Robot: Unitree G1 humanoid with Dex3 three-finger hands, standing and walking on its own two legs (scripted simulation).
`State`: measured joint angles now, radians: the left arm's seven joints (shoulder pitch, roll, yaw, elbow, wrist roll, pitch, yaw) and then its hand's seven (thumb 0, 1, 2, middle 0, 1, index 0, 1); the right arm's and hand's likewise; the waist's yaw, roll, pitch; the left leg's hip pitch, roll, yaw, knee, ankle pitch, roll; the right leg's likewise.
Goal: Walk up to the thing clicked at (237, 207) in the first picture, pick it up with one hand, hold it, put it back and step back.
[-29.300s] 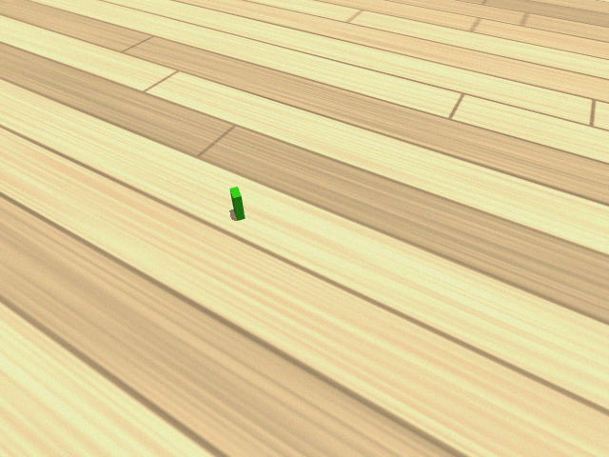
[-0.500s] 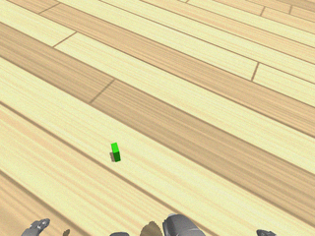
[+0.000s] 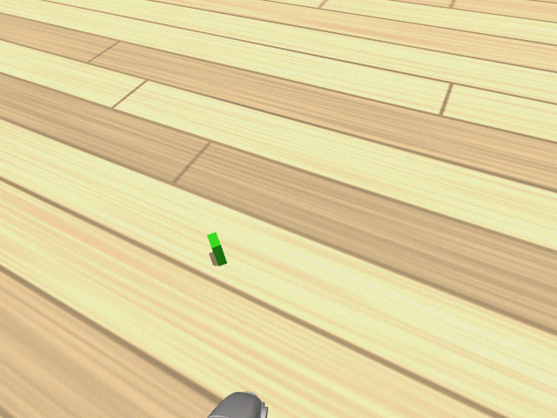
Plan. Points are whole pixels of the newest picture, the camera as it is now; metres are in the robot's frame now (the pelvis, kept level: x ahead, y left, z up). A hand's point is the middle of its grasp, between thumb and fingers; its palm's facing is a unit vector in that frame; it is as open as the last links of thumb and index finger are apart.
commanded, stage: step back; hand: left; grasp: from the side
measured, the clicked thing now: (217, 249) +0.79 +0.30 -0.69
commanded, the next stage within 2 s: stand in 1.64 s
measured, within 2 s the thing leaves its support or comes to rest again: neither
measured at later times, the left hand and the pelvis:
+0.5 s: hand out of the picture -0.10 +0.23 -0.16, palm faces +0.02 -0.92 -0.39, open 7.4 cm; pelvis -0.18 -0.05 -0.02, yaw +1 degrees
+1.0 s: hand out of the picture -0.21 +0.25 -0.14, palm faces +0.08 -0.91 -0.42, open 7.4 cm; pelvis -0.24 -0.05 +0.00, yaw +5 degrees
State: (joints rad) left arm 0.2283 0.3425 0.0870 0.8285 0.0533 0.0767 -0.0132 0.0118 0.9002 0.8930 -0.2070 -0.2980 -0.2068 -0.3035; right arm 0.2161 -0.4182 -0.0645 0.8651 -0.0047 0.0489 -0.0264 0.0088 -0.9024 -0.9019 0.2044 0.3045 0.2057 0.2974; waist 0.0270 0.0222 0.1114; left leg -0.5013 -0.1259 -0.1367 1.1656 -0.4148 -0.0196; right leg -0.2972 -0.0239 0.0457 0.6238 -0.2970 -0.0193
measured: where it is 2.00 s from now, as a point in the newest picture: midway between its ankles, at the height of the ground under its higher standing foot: outside the picture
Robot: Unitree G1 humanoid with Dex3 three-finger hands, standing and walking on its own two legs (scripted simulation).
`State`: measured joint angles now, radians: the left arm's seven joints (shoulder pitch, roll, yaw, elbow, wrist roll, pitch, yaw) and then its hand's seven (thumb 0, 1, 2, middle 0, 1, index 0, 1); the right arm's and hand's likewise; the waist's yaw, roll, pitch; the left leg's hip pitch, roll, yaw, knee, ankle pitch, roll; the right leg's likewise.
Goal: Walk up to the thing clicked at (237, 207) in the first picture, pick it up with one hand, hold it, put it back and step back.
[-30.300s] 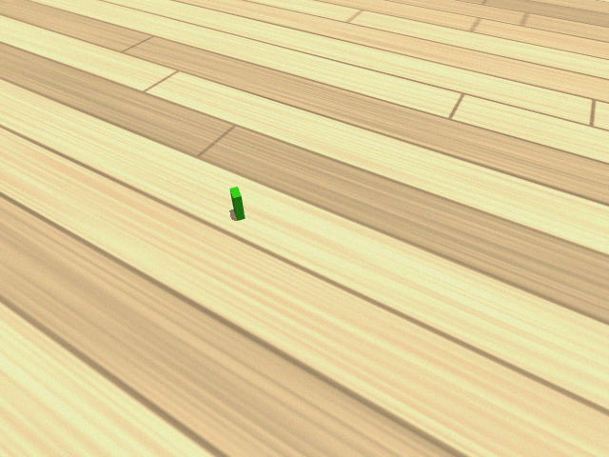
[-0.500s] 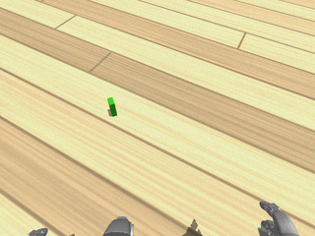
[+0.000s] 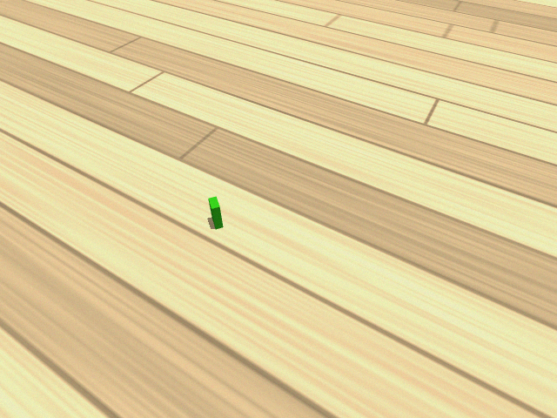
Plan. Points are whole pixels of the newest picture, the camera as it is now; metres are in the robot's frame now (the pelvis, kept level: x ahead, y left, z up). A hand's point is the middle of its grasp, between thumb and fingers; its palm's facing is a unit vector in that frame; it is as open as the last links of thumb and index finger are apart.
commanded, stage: step back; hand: left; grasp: from the side
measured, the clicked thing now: (215, 213) +1.06 +0.26 -0.70
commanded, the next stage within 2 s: stand in 0.64 s
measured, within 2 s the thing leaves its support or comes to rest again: neither
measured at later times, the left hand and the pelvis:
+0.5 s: hand out of the picture +0.13 +0.28 -0.16, palm faces +0.05 -0.92 -0.38, open 7.4 cm; pelvis +0.05 +0.01 -0.01, yaw +1 degrees
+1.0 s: hand out of the picture +0.15 +0.26 -0.14, palm faces -0.02 -0.94 -0.34, open 7.4 cm; pelvis +0.07 +0.01 +0.01, yaw +0 degrees
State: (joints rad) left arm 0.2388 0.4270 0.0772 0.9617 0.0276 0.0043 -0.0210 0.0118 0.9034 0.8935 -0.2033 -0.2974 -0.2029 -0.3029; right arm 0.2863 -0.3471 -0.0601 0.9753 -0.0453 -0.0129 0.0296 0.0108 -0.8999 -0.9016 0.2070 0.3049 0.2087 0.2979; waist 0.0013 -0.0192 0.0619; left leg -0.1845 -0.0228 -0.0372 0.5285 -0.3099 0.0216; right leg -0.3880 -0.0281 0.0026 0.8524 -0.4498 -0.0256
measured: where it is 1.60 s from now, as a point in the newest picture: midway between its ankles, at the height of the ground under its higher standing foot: outside the picture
